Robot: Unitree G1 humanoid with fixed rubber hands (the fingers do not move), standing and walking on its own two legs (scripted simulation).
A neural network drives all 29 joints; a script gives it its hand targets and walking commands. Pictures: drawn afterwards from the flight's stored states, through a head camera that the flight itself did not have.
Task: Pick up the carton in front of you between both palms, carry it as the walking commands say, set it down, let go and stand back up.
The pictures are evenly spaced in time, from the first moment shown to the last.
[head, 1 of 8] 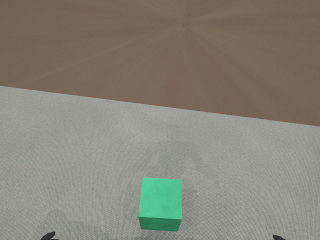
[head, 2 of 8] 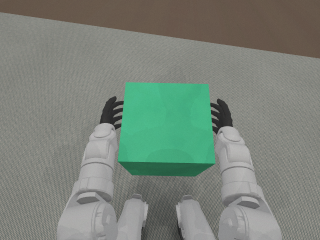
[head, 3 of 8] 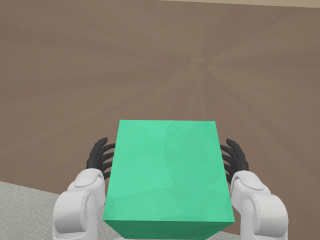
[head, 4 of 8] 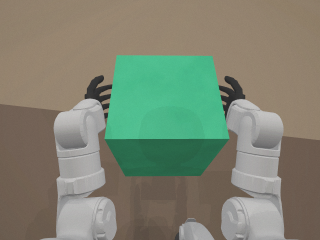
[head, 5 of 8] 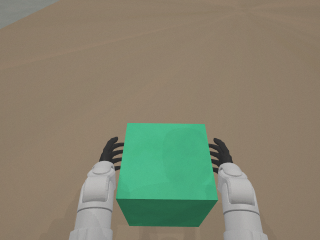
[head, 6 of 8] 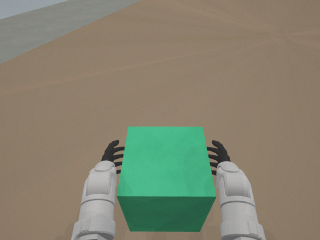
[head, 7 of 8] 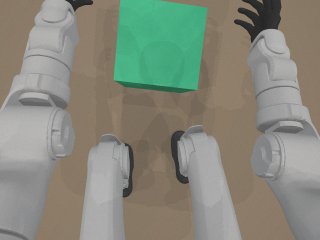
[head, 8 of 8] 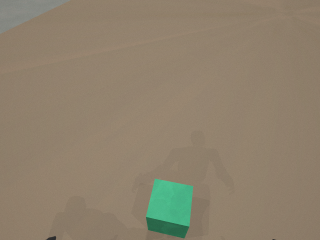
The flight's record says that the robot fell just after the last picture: no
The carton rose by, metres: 1.03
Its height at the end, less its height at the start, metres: +0.29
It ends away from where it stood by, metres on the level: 5.36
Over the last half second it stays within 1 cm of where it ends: yes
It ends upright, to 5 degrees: yes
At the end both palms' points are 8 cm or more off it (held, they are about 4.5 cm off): yes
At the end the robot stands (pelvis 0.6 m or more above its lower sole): yes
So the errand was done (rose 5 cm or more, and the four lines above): yes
